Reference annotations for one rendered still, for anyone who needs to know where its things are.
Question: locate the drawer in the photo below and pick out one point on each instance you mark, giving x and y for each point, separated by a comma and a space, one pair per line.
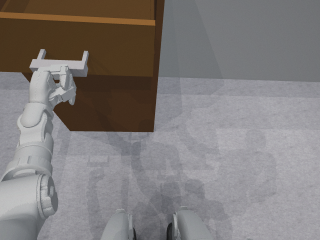
119, 35

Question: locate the robot right shin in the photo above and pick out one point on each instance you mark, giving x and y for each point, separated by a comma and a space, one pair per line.
180, 208

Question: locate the left robot thigh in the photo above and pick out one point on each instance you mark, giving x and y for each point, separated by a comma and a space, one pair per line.
119, 227

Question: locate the handle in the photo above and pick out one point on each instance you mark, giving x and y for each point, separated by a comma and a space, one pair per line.
77, 68

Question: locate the cabinet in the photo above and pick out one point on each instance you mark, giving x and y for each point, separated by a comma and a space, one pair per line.
114, 103

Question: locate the robot left upper arm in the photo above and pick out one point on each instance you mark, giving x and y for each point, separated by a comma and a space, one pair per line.
25, 204

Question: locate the robot left forearm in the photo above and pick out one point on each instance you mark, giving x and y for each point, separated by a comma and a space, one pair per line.
35, 146

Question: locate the robot left hand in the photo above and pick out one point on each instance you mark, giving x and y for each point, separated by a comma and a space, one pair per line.
43, 89

